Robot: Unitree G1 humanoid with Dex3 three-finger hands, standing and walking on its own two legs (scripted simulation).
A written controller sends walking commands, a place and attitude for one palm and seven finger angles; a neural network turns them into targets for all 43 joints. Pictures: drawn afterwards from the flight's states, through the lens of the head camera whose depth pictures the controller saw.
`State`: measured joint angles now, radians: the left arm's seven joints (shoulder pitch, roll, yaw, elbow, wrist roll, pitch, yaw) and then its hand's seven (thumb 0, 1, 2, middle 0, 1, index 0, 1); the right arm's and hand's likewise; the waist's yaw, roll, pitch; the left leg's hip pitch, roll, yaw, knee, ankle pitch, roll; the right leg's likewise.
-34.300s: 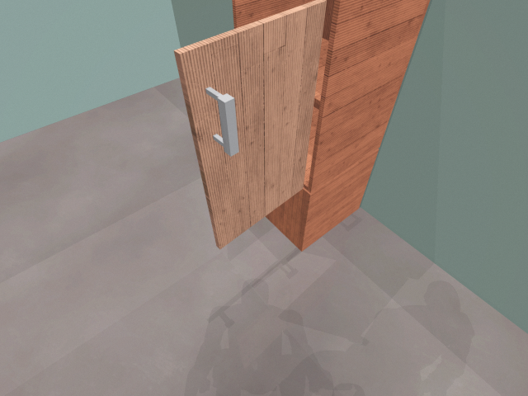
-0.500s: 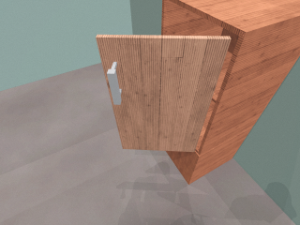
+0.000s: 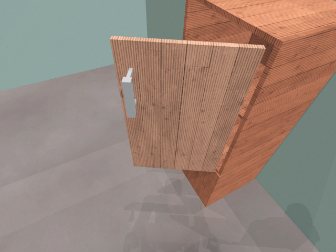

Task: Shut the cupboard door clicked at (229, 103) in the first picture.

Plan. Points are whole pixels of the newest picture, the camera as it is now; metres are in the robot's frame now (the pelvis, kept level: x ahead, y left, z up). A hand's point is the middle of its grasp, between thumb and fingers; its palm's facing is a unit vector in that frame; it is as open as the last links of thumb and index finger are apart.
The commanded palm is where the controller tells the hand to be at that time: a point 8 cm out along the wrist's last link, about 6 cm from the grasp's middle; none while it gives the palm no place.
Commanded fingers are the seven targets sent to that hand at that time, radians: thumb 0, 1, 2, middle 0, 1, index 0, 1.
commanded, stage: shuffle to correct the standing spot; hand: left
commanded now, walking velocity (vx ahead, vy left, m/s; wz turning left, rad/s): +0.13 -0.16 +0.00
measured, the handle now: (131, 93) +0.49 +0.14 +0.11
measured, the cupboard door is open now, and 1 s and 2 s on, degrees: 58 58 58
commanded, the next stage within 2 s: come to a stop and stand still in 0.08 s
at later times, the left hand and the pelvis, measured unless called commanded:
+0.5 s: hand out of the picture +0.02 +0.13 -0.18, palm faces +0.04 -0.98 -0.17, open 7.4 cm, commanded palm none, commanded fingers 0.00 0.90 0.90 -0.20 -0.30 -0.20 -0.30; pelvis +0.04 -0.03 +0.00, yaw +0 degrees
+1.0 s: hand out of the picture +0.04 +0.22 -0.16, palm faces -0.02 -0.96 -0.28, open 7.4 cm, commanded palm none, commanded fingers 0.00 0.90 0.90 -0.20 -0.30 -0.20 -0.30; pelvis -0.02 +0.02 -0.01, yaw -1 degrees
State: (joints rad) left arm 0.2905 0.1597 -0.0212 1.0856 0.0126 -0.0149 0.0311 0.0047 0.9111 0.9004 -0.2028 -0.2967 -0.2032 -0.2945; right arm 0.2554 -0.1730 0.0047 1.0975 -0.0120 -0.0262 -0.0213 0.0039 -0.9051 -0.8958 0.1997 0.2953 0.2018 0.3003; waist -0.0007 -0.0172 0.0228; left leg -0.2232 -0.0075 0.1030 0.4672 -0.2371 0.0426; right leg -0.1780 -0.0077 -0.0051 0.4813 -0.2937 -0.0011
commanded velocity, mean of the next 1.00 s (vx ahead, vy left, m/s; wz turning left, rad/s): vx -0.02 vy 0.00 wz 0.00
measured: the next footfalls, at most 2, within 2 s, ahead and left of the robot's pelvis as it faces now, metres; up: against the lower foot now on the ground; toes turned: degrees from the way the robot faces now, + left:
none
